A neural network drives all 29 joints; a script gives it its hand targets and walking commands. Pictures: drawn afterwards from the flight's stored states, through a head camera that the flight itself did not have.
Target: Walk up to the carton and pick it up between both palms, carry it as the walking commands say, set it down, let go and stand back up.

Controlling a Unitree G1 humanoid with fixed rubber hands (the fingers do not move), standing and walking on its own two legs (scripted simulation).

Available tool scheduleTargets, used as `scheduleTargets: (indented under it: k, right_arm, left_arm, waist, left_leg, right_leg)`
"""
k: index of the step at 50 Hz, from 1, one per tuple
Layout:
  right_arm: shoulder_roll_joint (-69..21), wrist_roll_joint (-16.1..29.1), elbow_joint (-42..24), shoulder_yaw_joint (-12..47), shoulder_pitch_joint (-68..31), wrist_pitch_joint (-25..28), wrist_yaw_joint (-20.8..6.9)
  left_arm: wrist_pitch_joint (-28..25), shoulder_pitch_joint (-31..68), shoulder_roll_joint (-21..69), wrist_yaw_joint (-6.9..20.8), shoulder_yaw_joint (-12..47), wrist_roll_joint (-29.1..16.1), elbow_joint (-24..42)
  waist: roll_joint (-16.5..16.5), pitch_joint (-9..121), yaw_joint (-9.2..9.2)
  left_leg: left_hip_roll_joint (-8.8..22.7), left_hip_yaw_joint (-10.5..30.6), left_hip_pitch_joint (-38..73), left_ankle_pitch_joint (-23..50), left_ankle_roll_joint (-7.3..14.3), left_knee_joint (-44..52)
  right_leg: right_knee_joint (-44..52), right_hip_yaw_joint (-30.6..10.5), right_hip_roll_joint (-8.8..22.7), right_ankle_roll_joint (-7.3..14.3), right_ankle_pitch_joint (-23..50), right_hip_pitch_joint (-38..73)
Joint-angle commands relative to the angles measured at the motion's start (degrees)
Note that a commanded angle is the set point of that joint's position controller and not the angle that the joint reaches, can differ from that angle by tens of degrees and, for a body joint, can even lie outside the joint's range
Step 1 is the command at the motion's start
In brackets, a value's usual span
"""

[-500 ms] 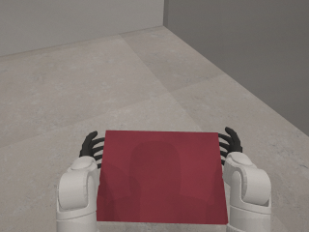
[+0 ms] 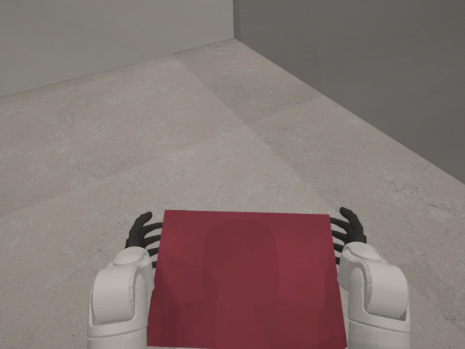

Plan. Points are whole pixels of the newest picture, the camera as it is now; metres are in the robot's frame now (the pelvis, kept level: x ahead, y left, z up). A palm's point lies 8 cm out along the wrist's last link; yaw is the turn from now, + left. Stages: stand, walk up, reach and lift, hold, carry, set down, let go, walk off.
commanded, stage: carry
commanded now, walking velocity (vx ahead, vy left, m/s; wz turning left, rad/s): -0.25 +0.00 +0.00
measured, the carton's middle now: (243, 283) +0.25 -0.01 -0.03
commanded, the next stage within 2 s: none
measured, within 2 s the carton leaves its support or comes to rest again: neither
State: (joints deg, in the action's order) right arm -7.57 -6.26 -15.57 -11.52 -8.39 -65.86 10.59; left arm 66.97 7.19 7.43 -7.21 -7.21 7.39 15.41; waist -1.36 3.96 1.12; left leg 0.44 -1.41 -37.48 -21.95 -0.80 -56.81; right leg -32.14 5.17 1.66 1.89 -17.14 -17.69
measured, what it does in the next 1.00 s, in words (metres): walks backwards: left foot, then right foot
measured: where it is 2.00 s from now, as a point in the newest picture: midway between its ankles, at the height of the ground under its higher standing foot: outside the picture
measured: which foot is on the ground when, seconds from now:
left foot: up 0.00-0.26, down 0.28-0.68, up 0.70-1.00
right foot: down 0.00-0.28, up 0.30-0.64, down 0.66-1.00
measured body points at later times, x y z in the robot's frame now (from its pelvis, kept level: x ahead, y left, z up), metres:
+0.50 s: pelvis -0.20 +0.03 +0.00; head -0.18 +0.06 +0.45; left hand +0.05 +0.23 +0.06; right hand +0.10 -0.11 +0.07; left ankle -0.15 +0.13 -0.73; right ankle -0.23 -0.10 -0.64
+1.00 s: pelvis -0.41 +0.02 +0.00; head -0.40 +0.02 +0.45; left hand -0.13 +0.19 +0.07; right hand -0.13 -0.16 +0.07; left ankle -0.46 +0.14 -0.70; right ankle -0.33 -0.09 -0.73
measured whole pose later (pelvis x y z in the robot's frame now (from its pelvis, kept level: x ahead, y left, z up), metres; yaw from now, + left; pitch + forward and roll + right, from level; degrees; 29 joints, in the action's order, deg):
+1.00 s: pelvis -0.41 +0.02 +0.00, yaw +1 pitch +4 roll +1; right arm -7.6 -5.8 -17.6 -11.4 -11.3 -65.3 11.0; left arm 66.5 10.1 7.8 -5.4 -8.8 9.0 17.9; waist 0.6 4.3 1.2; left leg -0.3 -2.5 -22.7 -28.0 -1.7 -46.9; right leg -31.3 4.5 4.1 0.8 -8.8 -26.6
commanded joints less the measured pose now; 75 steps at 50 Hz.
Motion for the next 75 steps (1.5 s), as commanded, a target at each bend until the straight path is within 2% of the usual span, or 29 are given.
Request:
scheduleTargets:
  k: [1,9,12,14,15,16,18,21,28,32,34,35,36,37,38,40,44,50,52,53,54,55,57,59,64,67,69,70,75]
  right_arm:
    - [-53.57,27.99,-2.32,47.43,-34.50,-0.82,-24.58]
    - [-50.71,25.66,0.20,45.16,-28.40,-2.47,-23.30]
    - [-51.19,25.11,2.30,43.98,-26.14,-2.55,-23.64]
    - [-51.90,24.97,2.64,43.64,-26.44,-2.26,-24.30]
    - [-51.51,23.75,4.43,42.33,-24.65,-1.24,-24.62]
    - [-51.96,23.85,2.87,42.29,-26.49,-1.00,-25.00]
    - [-53.35,24.58,-0.31,43.11,-28.09,-0.21,-25.01]
    - [-51.61,24.59,-2.34,42.03,-28.61,0.53,-24.39]
    - [-48.24,21.49,-2.12,41.40,-22.55,-1.18,-23.18]
    - [-48.69,21.86,-0.78,42.89,-23.07,-1.63,-23.67]
    - [-49.30,22.70,-0.79,44.06,-24.54,-1.50,-23.96]
    - [-49.67,23.31,-2.67,45.03,-27.24,-1.62,-24.22]
    - [-52.16,24.12,-3.68,45.88,-30.27,-1.37,-24.17]
    - [-53.36,25.10,-4.16,46.83,-32.21,-1.11,-24.35]
    - [-53.98,26.46,-3.76,47.17,-33.23,-1.05,-24.56]
    - [-53.70,27.86,-3.29,47.61,-33.58,-1.02,-24.65]
    - [-50.90,27.27,-3.71,46.54,-32.08,-1.54,-23.78]
    - [-50.04,25.44,-0.59,44.55,-26.36,-2.66,-23.62]
    - [-50.29,25.17,0.25,44.28,-25.67,-2.58,-24.03]
    - [-50.90,25.23,0.64,44.05,-25.96,-2.54,-24.45]
    - [-50.54,23.78,2.76,42.11,-24.16,-1.49,-24.96]
    - [-51.60,24.10,0.78,42.43,-26.59,-1.25,-25.27]
    - [-52.86,24.56,-1.30,43.07,-27.59,-0.41,-25.18]
    - [-51.89,24.47,-2.25,42.32,-28.42,-0.14,-24.65]
    - [-49.33,22.57,-1.61,41.15,-24.83,-0.86,-23.63]
    - [-48.18,21.92,0.57,41.09,-23.20,-1.58,-23.80]
    - [-48.80,22.09,1.55,41.94,-24.02,-1.60,-24.10]
    - [-49.51,22.96,0.46,43.12,-26.46,-1.73,-24.31]
    - [-51.26,26.13,-0.19,45.63,-32.95,-2.44,-25.36]
  left_arm:
    - [-1.43,33.08,50.51,20.22,40.13,-24.25,7.98]
    - [-0.35,29.13,47.84,19.88,39.37,-23.75,5.20]
    - [-0.04,28.38,48.53,19.72,39.84,-23.79,4.35]
    - [-0.44,28.68,49.36,19.54,40.29,-23.81,4.13]
    - [-0.29,31.22,49.79,19.99,41.37,-24.49,6.24]
    - [-0.71,33.12,51.94,19.75,42.33,-24.97,6.28]
    - [-1.71,36.18,53.75,20.03,44.16,-26.85,9.12]
    - [-1.97,37.03,51.89,19.71,44.88,-27.61,9.66]
    - [0.55,31.32,48.83,19.42,44.12,-27.51,7.73]
    - [0.73,28.73,50.12,19.88,43.02,-26.42,5.39]
    - [0.65,28.63,50.72,20.18,42.71,-26.19,5.47]
    - [-0.14,24.50,50.87,20.45,41.12,-23.94,1.83]
    - [-0.60,29.18,52.57,20.58,41.75,-25.09,5.86]
    - [-0.68,30.98,53.31,20.67,41.40,-25.61,6.90]
    - [-0.91,31.93,52.78,20.62,41.22,-25.53,7.80]
    - [-1.26,32.45,50.97,20.18,40.30,-24.40,8.28]
    - [-1.20,29.49,48.41,19.89,38.80,-23.57,7.49]
    - [-0.26,28.21,48.39,19.49,40.07,-23.59,6.05]
    - [-0.24,27.86,48.92,19.38,40.48,-23.52,5.70]
    - [-0.52,27.35,49.28,19.31,40.57,-23.14,5.08]
    - [-0.30,31.32,49.69,19.83,41.85,-23.91,7.44]
    - [-0.69,33.14,51.58,19.63,43.43,-24.74,7.72]
    - [-1.34,36.43,52.53,19.99,45.19,-26.74,9.62]
    - [-1.29,36.83,51.92,20.08,45.37,-27.44,9.05]
    - [0.30,34.10,49.95,19.98,44.50,-27.68,7.24]
    - [1.14,30.92,49.93,20.14,43.71,-27.03,4.13]
    - [1.08,31.02,50.70,20.34,43.34,-26.54,3.21]
    - [0.54,29.66,50.88,20.46,42.31,-25.13,1.53]
    - [-0.12,33.49,51.75,19.98,40.33,-24.27,2.01]
  waist:
    - [8.46,11.22,-1.95]
    - [14.49,17.39,-2.13]
    - [13.31,19.42,-1.27]
    - [3.90,18.68,-1.42]
    - [-14.31,15.81,-0.37]
    - [-16.38,13.59,-0.15]
    - [-6.80,13.90,-0.76]
    - [-6.66,15.30,-1.13]
    - [-10.95,19.77,-0.47]
    - [-8.80,21.56,-0.57]
    - [0.28,20.02,-0.59]
    - [17.48,14.65,-1.86]
    - [17.21,12.01,-1.92]
    - [11.86,11.80,-1.96]
    - [8.24,11.32,-1.89]
    - [9.38,11.63,-1.89]
    - [9.90,14.76,-2.36]
    - [14.46,18.97,-1.73]
    - [7.99,19.05,-1.35]
    - [0.56,18.05,-1.58]
    - [-15.98,13.94,-0.44]
    - [-12.85,12.19,-0.45]
    - [-6.37,11.92,-0.80]
    - [-6.85,12.43,-1.18]
    - [-9.04,15.90,-0.65]
    - [-8.01,18.13,-0.87]
    - [-3.16,19.53,-0.37]
    - [3.35,17.63,-0.35]
    - [5.38,10.15,-0.80]
  left_leg:
    - [-1.27,3.13,0.35,0.11,-1.00,-19.61]
    - [-1.13,-2.15,9.05,-8.00,-0.44,10.45]
    - [-0.91,-3.57,17.52,1.16,0.56,29.57]
    - [7.49,5.72,29.37,7.79,0.59,37.97]
    - [22.53,21.10,31.93,32.83,7.78,35.46]
    - [25.74,19.84,28.16,52.93,12.71,34.51]
    - [20.34,11.50,24.13,49.56,12.23,33.73]
    - [14.65,4.76,27.18,41.59,9.81,31.71]
    - [16.80,12.19,33.47,30.26,10.81,35.56]
    - [14.85,10.03,29.57,29.57,7.48,34.61]
    - [10.90,6.30,16.77,21.96,2.75,27.85]
    - [2.80,-2.45,5.19,1.56,-0.85,21.48]
    - [2.06,-2.04,4.06,-9.29,-0.91,6.43]
    - [-0.24,1.55,3.96,-9.30,-0.39,-4.22]
    - [-1.03,3.65,4.25,-6.04,-0.33,-10.68]
    - [-1.64,3.72,1.16,-1.85,-1.07,-17.55]
    - [-0.55,0.26,1.37,-3.39,-2.63,-7.67]
    - [-1.19,-2.70,14.65,-5.40,0.13,21.39]
    - [1.90,-0.48,25.65,3.30,-0.07,37.09]
    - [9.42,7.91,31.58,5.14,0.39,39.89]
    - [23.17,22.94,29.51,17.81,6.41,41.01]
    - [22.94,18.54,24.59,27.10,8.71,39.52]
    - [17.83,11.13,21.13,21.92,7.99,39.01]
    - [14.60,6.94,22.36,17.84,6.52,38.51]
    - [14.14,9.27,28.82,19.29,7.30,36.43]
    - [12.49,9.05,27.52,22.73,5.17,33.70]
    - [10.62,8.24,24.20,26.97,2.17,31.51]
    - [7.51,4.27,22.40,21.35,0.81,30.85]
    - [6.40,2.21,20.81,7.28,0.03,31.57]
  right_leg:
    - [10.07,-6.54,14.26,5.93,22.54,2.08]
    - [9.25,-14.68,15.71,7.02,25.24,10.68]
    - [6.68,-13.35,15.33,4.61,29.30,9.76]
    - [-0.99,-7.90,10.73,-1.08,17.66,-2.73]
    - [-7.72,0.48,2.92,-4.73,0.69,-17.22]
    - [-23.66,-0.14,0.28,-4.72,-16.45,-18.01]
    - [-38.05,-4.76,-0.46,-4.16,-12.80,-16.07]
    - [-43.08,-3.80,-1.59,-5.88,-7.39,-17.81]
    - [-15.41,-1.44,-2.50,-4.19,-14.95,-10.66]
    - [8.24,1.26,-2.20,-2.74,-4.26,2.92]
    - [14.86,-8.59,7.10,-1.69,0.74,13.88]
    - [14.34,-21.19,21.59,5.58,15.47,11.05]
    - [12.44,-19.07,24.75,9.31,33.30,5.51]
    - [11.82,-15.71,22.08,10.50,36.77,3.65]
    - [11.25,-11.37,18.96,9.10,33.98,1.64]
    - [9.02,-7.20,15.00,6.77,31.57,4.03]
    - [7.28,-10.32,13.91,6.77,28.70,10.89]
    - [8.78,-15.32,15.62,6.14,20.71,10.56]
    - [5.00,-10.81,12.15,1.56,13.18,3.62]
    - [0.12,-7.06,9.46,-1.30,6.27,-4.59]
    - [-3.90,-0.13,2.93,-4.63,-5.47,-15.62]
    - [-14.51,-2.48,2.82,-4.76,-10.48,-11.27]
    - [-22.97,-4.44,1.74,-4.68,-6.58,-9.42]
    - [-23.55,-3.85,0.86,-5.11,-4.58,-9.95]
    - [-6.92,-1.21,-1.55,-4.71,-10.74,-5.88]
    - [10.04,-0.17,-0.43,-3.77,-0.74,5.61]
    - [10.15,-5.61,5.06,-2.39,3.98,10.79]
    - [7.48,-8.19,8.57,-0.89,8.50,7.60]
    - [13.13,-7.14,7.51,-0.07,-12.63,-4.74]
